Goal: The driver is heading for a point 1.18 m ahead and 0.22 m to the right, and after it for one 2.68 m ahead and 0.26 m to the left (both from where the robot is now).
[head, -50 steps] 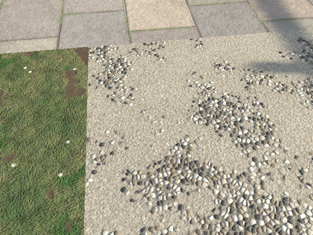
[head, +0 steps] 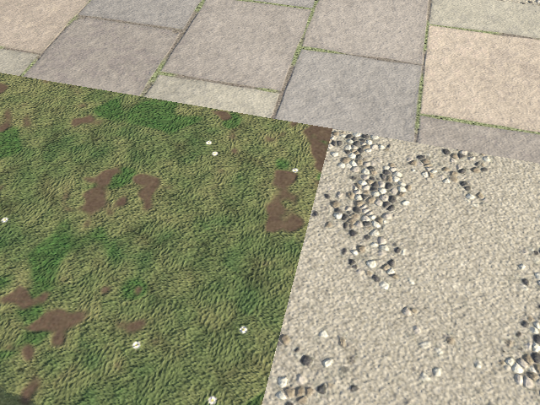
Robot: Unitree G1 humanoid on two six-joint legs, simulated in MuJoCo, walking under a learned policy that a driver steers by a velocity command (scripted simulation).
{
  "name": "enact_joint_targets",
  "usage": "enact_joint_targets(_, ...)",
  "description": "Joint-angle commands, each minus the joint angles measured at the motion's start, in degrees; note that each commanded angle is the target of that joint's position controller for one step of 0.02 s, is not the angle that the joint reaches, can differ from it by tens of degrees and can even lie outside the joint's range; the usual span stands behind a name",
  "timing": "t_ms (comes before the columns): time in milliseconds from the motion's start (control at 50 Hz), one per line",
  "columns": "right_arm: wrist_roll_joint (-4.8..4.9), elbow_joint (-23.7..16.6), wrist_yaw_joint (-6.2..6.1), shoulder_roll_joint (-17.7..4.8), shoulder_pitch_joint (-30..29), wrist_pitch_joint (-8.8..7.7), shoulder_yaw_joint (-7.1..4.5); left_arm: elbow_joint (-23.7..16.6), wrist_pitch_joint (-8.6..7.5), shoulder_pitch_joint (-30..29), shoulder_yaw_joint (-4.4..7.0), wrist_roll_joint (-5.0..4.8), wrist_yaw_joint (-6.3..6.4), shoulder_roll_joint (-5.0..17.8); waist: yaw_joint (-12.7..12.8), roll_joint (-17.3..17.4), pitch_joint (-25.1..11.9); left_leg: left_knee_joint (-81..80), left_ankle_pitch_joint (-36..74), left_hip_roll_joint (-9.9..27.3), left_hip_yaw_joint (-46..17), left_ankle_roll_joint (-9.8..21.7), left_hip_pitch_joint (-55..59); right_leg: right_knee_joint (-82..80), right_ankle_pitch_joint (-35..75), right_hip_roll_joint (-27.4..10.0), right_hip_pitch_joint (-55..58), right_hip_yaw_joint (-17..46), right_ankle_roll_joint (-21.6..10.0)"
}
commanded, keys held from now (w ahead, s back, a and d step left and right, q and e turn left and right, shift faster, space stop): w+e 0.46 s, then e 0.24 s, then no key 0.10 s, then q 0.16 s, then w+q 0.04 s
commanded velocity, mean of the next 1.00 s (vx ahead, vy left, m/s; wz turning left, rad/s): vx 0.34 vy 0.00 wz -0.37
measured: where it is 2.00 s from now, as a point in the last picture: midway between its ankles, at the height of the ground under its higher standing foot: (302, 280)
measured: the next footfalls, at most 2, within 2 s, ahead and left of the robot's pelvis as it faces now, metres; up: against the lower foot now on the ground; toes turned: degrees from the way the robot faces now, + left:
left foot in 0.32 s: +0.35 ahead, +0.13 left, +0.00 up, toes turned -13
right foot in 0.80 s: +0.47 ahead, -0.17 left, +0.00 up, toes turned -27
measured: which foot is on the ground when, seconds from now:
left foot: up 0.00-0.30, down 0.32-0.80, up 0.82-1.00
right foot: down 0.00-0.34, up 0.36-0.78, down 0.80-1.00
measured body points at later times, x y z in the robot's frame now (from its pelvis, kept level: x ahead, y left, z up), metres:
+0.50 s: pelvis +0.27 +0.04 +0.01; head +0.29 +0.05 +0.46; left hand +0.42 +0.29 -0.12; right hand +0.32 -0.25 -0.09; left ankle +0.31 +0.14 -0.74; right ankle +0.20 -0.10 -0.65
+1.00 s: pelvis +0.40 -0.04 +0.00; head +0.42 -0.07 +0.45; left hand +0.67 +0.09 -0.09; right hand +0.38 -0.33 -0.14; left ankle +0.46 +0.11 -0.68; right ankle +0.44 -0.15 -0.74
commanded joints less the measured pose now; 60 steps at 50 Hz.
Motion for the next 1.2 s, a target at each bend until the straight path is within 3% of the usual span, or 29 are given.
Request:
enact_joint_targets(20,-0.9,-5.2,-0.4,-4.42,0.25,-1.33,-1.31,-3.07,-0.23,0.62,0.47,0.19,-0.13,4.3,-1.9,-2.86,-3.02,-4.19,3.48,6.24,-1.75,-0.66,-11.81,-14.57,2.62,-15.16,9.73,22.3,-11.63)
enact_joint_targets(100,-1.56,-8.39,-1.14,-2.95,-7.38,-0.74,-0.48,-2.36,0.1,4.59,1.57,-0.67,1.27,8.08,-0.37,-4.03,-0.67,-21.35,11.1,5.27,1.06,-4.02,-10.04,-16.02,5.45,-13.08,3.18,16.27,-11.45)
enact_joint_targets(160,-0.87,-10.18,-0.74,-2.87,-14.41,-1.06,-0.07,-1.94,0.84,7.83,1.98,-1.25,1.92,9.2,2.13,-5.17,-0.51,-33.33,21.2,2.3,1.71,-5.18,-4.81,-14.33,3.75,-11.18,1.23,14.53,-9.12)
enact_joint_targets(220,0.06,-11.86,-0.35,-4.5,-18.23,-1.39,-0.43,-1.43,1.63,10.94,1.94,-1.73,2.13,8.79,3.26,-6.0,-0.8,-38.68,22.52,0.94,0.48,-5.6,-1.96,-11.37,-0.26,-12.49,3.91,18.01,-8.05)
enact_joint_targets(280,0.32,-12.45,-0.07,-7.19,-17.17,-2.15,-1.5,-2.2,2.44,10.35,2.21,-1.54,2.58,9.1,1.09,-6.96,-1.5,-43.34,17.22,0.79,-0.25,-4.13,3.09,-6.02,-3.66,-13.47,7.21,22.74,-6.28)
enact_joint_targets(300,0.21,-11.49,-0.2,-8.04,-13.38,-2.36,-2.08,-2.7,2.68,9.7,1.98,-1.35,2.66,8.14,-1.02,-7.12,-2.76,-45.26,15.36,1.07,0.23,-2.94,8.17,-2.47,-3.2,-11.92,6.67,22.85,-5.14)
enact_joint_targets(320,-0.3,-10.37,-0.56,-10.0,-6.72,-2.62,-2.93,-3.67,2.64,8.56,1.28,-0.97,2.56,5.97,-4.34,-6.1,-6.75,-45.68,13.54,4.82,-2.26,-0.69,18.0,6.01,-2.91,-9.04,3.12,20.67,-3.28)
enact_joint_targets(340,-0.68,-9.13,-1.0,-13.95,3.28,-2.4,-3.94,-5.11,2.41,9.16,-0.1,0.15,2.44,1.48,-7.51,2.89,-15.05,-45.86,10.64,16.27,-13.0,2.94,32.34,24.61,-14.12,-4.08,-5.02,13.51,-0.74)
enact_joint_targets(360,-1.04,-7.57,-0.48,-16.94,5.58,-1.37,-4.77,-7.46,1.64,15.59,-0.61,-1.94,2.32,0.3,-3.56,22.28,-18.65,-51.97,-2.36,26.56,-38.16,10.8,42.8,38.98,-27.88,-0.38,-23.03,8.05,0.5)
enact_joint_targets(380,-0.79,-9.05,-0.15,-10.75,2.59,-1.42,-3.54,-5.79,1.85,14.68,0.74,-2.77,2.59,6.61,-4.24,12.63,-12.71,-53.63,-8.2,24.99,-37.52,9.71,37.7,46.7,-24.31,-4.78,-27.95,10.58,1.15)
enact_joint_targets(400,-0.48,-9.52,-0.11,-7.73,0.36,-1.37,-2.74,-6.28,2.29,10.11,1.41,-2.39,2.51,8.39,-4.6,6.83,-7.29,-53.57,-3.74,22.54,-27.78,7.55,31.78,48.37,-18.87,-6.42,-28.55,9.92,1.38)
enact_joint_targets(420,-0.66,-9.82,0.15,-6.75,-2.86,-1.31,-2.28,-6.32,2.75,8.83,1.44,-1.88,2.5,7.2,-3.05,2.59,-4.78,-54.94,3.7,19.57,-20.76,6.51,25.84,47.37,-14.51,-8.3,-25.88,9.04,2.2)
enact_joint_targets(440,-0.77,-9.55,0.25,-5.69,-4.95,-1.12,-2.04,-6.96,3.05,7.47,1.68,-1.31,2.34,6.55,-1.95,3.01,-2.72,-56.36,8.21,17.55,-16.04,6.24,22.17,45.03,-11.8,-9.73,-25.02,8.73,2.62)
enact_joint_targets(480,-1.23,-8.87,0.32,-5.54,-6.32,-1.31,-2.08,-7.85,3.92,6.68,1.66,-1.43,1.74,4.63,-0.73,4.78,-0.81,-58.63,18.68,14.88,-7.85,5.99,16.79,43.62,-9.04,-10.94,-21.56,6.75,3.52)
enact_joint_targets(540,-1.13,-7.66,-0.06,-7.75,-6.25,-1.41,-2.92,-10.39,4.63,4.83,1.58,-0.77,1.68,3.41,0.34,3.5,-0.85,-57.17,42.48,14.77,0.72,7.21,16.03,37.94,-6.17,-10.28,-21.89,5.03,5.4)
enact_joint_targets(620,-0.69,-7.2,-1.54,-10.12,-6.99,0.38,-3.44,-13.39,4.66,-1.01,0.87,-0.49,0.3,1.9,-1.15,3.63,-2.19,-56.0,43.79,13.35,9.0,6.27,15.39,22.64,5.63,-9.52,-16.35,0.97,5.35)
enact_joint_targets(720,1.14,-6.38,-2.01,-12.79,-5.94,1.92,-4.1,-17.27,5.14,-5.48,2.0,-0.15,-1.72,4.52,-1.62,4.21,-3.64,-49.57,42.67,16.03,10.18,4.56,19.78,13.09,2.06,-7.64,-11.25,-0.9,2.15)
enact_joint_targets(760,1.95,-6.36,-2.13,-13.37,-6.44,2.5,-4.33,-16.91,4.94,-1.3,3.01,0.14,-1.71,6.18,1.17,3.55,-5.82,-41.06,47.48,15.05,10.72,3.13,20.44,6.93,0.66,-4.66,-4.32,-2.57,-0.4)
enact_joint_targets(780,1.63,-6.03,-2.02,-11.94,-4.87,2.7,-3.86,-15.37,4.69,3.91,4.24,0.28,-1.09,8.55,3.38,0.72,-8.8,-31.63,44.38,11.7,12.52,1.1,18.56,1.77,7.89,-2.53,4.31,-2.99,-2.17)
enact_joint_targets(800,-0.79,-7.09,-1.68,-9.42,-1.95,2.42,-2.68,-15.52,4.88,8.12,5.57,0.89,0.3,14.19,4.17,-8.33,-14.08,-15.33,23.58,7.84,13.95,-2.49,5.86,3.91,34.6,-13.42,19.42,9.81,-6.5)
enact_joint_targets(820,-2.32,-7.97,-0.52,-4.73,4.51,1.84,-0.53,-17.82,4.85,4.84,4.61,2.07,1.09,16.79,-1.17,-18.34,-21.92,3.49,-23.56,-0.26,8.55,-5.69,-11.82,5.79,55.61,-30.26,33.61,31.85,-19.6)
enact_joint_targets(840,-0.6,-5.14,0.3,-9.79,3.61,2.2,-1.48,-17.97,4.99,5.53,2.73,1.75,0.85,9.51,2.94,-8.85,-29.02,5.95,-20.07,2.82,-1.54,-5.75,-8.87,2.95,44.7,-29.18,29.5,29.55,-19.41)
enact_joint_targets(860,1.22,-5.74,0.63,-10.11,-0.22,3.04,-1.71,-16.94,4.76,2.57,1.42,1.27,0.33,6.06,2.11,-6.62,-21.44,3.5,-17.1,5.14,-0.63,-5.6,-11.34,1.76,36.64,-25.63,24.55,22.0,-16.29)
enact_joint_targets(880,0.92,-5.72,0.13,-8.42,-2.49,3.92,-1.33,-15.91,4.63,-0.31,0.65,0.49,0.08,3.86,0.8,-3.36,-16.01,-2.13,-14.62,6.87,-0.13,-5.98,-11.44,-0.02,27.4,-22.12,18.43,17.66,-12.65)
enact_joint_targets(920,0.07,-4.61,-1.13,-8.19,-2.03,6.07,-1.59,-14.68,4.54,-4.99,0.75,1.42,0.17,4.8,-2.17,-5.3,-10.45,-8.17,-7.76,7.04,1.14,-7.27,-2.16,-4.75,19.45,-18.53,3.6,11.07,-10.01)
enact_joint_targets(960,0.0,-3.19,-1.84,-6.88,1.01,6.87,-1.47,-13.79,4.14,-7.15,1.14,2.64,0.67,5.3,-3.55,-7.36,-9.3,-13.37,-4.8,5.78,2.2,-8.12,3.17,-7.19,15.79,-17.35,-1.27,7.05,-9.97)
enact_joint_targets(1060,0.43,-5.99,-2.23,-8.54,-5.6,6.4,-2.22,-10.44,3.69,-2.65,3.13,0.6,2.7,9.49,0.62,-8.93,-6.45,-15.37,-1.68,6.55,2.33,-5.22,-7.21,-15.52,-20.66,-22.68,5.29,14.25,-10.16)
enact_joint_targets(1120,0.38,-6.36,-1.76,-7.01,-6.77,5.56,-2.47,-9.06,2.84,-1.94,3.39,0.0,3.34,8.81,0.61,-7.22,-5.19,-17.2,-1.16,7.58,1.73,-3.69,-11.42,-17.29,-23.17,-24.22,9.88,14.1,-8.93)
enact_joint_targets(1200,0.44,-4.99,-0.71,-5.07,-4.33,4.99,-2.46,-8.69,2.82,-4.63,4.16,-0.56,2.98,9.57,-1.17,-7.34,-5.11,-25.22,-1.37,6.35,5.79,-1.92,-3.26,-17.42,-20.23,-21.89,6.89,5.99,-6.82)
